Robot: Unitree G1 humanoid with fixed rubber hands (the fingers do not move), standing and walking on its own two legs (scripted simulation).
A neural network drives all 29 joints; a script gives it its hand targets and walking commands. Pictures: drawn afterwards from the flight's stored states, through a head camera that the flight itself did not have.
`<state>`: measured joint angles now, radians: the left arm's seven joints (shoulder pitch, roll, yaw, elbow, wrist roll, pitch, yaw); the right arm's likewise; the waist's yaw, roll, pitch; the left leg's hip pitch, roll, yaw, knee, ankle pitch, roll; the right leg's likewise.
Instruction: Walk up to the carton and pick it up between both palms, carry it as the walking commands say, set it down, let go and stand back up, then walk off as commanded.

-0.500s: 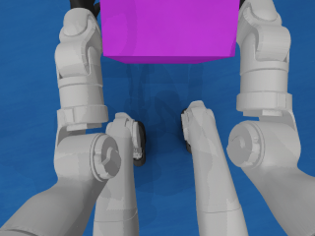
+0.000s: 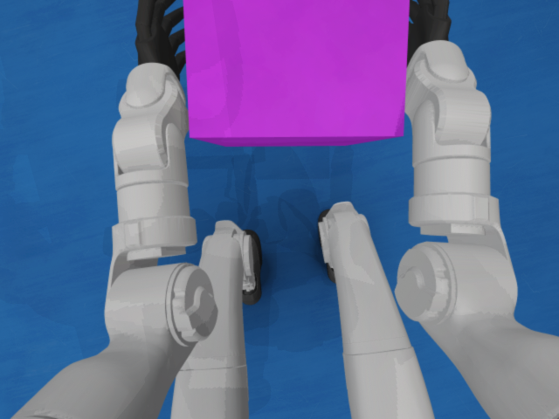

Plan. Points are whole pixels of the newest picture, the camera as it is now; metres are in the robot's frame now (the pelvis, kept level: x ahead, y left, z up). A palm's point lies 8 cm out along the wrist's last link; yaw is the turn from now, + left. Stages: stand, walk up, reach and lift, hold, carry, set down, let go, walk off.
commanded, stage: reach and lift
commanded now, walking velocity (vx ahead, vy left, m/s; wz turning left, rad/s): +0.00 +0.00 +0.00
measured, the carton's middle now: (289, 57) +0.52 -0.04 -0.11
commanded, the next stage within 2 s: none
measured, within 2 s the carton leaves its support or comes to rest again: neither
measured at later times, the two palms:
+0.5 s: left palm (129, 60) +0.48 +0.11 +0.02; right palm (454, 40) +0.47 -0.18 +0.01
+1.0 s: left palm (33, 14) +0.47 +0.11 +0.13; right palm out of the picture +0.44 -0.18 +0.12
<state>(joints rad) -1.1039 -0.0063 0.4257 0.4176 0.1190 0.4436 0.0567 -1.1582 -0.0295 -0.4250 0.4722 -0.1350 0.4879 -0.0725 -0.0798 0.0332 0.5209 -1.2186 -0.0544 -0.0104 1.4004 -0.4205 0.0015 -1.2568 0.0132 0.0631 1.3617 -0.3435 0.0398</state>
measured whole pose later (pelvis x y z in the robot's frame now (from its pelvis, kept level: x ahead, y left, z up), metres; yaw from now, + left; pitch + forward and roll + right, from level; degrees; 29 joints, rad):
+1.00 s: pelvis +0.10 +0.00 +0.13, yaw +0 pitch +12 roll +0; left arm -0.52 -0.18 0.40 0.46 0.30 0.44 -0.05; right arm -0.51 0.17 -0.44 0.43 -0.33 0.48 0.03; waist -0.06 0.03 0.01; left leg -0.63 -0.04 -0.05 0.72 -0.30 0.01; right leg -0.66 0.00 0.04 0.70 -0.24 0.02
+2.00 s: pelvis +0.11 +0.00 +0.16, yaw -1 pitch -10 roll +0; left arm -0.34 -0.17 0.28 0.27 0.24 0.72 -0.02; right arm -0.36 0.18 -0.30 0.28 -0.30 0.75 0.01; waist -0.01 0.02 0.10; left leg -0.04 -0.03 -0.03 0.46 -0.24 0.02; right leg -0.08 0.00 0.07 0.44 -0.18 0.02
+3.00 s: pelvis +0.14 +0.00 +0.17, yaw -1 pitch -8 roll +0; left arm -0.16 -0.13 0.14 0.10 0.21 0.77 0.00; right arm -0.20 0.14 -0.14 0.15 -0.25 0.79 -0.01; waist 0.00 0.02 0.05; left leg -0.01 -0.02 -0.04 0.38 -0.23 0.01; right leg -0.05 0.01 0.05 0.36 -0.17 0.02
